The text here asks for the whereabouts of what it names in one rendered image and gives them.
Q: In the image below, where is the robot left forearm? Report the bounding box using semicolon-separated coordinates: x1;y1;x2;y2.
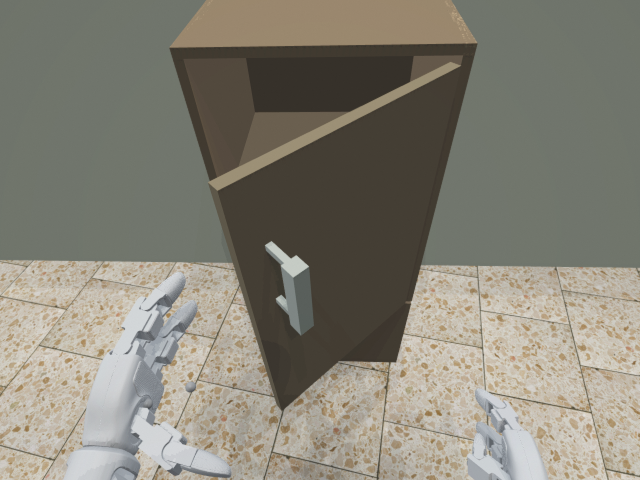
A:
63;446;141;480

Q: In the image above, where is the left robot hand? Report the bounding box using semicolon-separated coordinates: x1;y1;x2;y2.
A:
82;272;232;478

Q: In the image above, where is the cupboard door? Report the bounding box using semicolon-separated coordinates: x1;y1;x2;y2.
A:
208;62;461;411

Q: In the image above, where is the handle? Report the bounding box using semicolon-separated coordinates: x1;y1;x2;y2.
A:
265;241;314;335

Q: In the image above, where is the right robot hand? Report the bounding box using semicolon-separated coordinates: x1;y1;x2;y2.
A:
467;388;549;480

